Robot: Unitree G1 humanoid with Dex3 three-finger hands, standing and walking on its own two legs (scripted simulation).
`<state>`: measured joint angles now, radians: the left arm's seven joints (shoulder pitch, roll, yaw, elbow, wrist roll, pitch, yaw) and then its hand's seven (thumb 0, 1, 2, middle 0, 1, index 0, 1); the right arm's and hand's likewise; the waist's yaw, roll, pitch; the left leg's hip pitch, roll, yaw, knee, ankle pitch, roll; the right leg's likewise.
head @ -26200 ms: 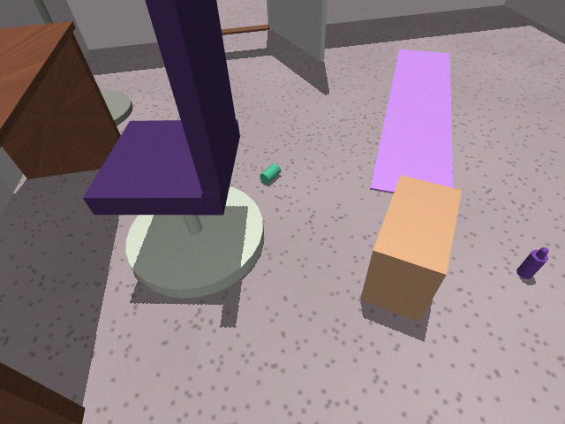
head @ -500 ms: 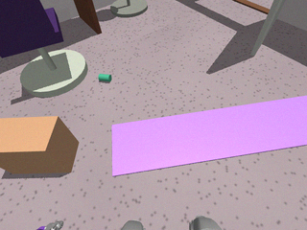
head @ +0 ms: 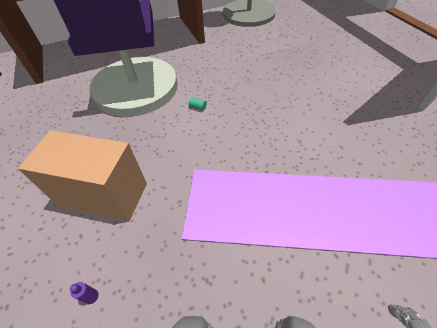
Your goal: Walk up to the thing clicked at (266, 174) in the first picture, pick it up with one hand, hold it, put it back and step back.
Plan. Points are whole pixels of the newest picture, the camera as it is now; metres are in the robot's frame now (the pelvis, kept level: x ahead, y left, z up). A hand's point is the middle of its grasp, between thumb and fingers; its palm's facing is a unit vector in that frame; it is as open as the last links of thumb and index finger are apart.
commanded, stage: walk up
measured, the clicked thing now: (197, 103) +1.50 +0.28 -0.70
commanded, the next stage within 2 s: stand in 1.20 s
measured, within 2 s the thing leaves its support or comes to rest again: neither
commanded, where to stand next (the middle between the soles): +0.06 +0.03 m, yaw -2 degrees
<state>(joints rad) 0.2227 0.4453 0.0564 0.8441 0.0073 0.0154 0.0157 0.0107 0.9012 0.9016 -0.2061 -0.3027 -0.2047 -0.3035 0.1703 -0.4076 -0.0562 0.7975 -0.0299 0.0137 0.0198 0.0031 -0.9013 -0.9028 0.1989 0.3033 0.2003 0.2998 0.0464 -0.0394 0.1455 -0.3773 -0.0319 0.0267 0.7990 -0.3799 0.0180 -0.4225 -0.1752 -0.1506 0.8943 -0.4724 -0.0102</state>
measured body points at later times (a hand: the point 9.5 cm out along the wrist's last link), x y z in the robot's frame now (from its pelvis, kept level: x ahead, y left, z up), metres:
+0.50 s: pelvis -0.02 +0.01 +0.02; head +0.00 +0.00 +0.47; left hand +0.04 +0.33 -0.09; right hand +0.09 -0.30 -0.11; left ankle +0.01 +0.14 -0.70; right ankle -0.01 -0.13 -0.70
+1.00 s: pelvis +0.00 +0.01 +0.04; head +0.01 +0.01 +0.49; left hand +0.09 +0.32 -0.08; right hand +0.10 -0.29 -0.08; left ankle +0.01 +0.14 -0.70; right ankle -0.01 -0.13 -0.70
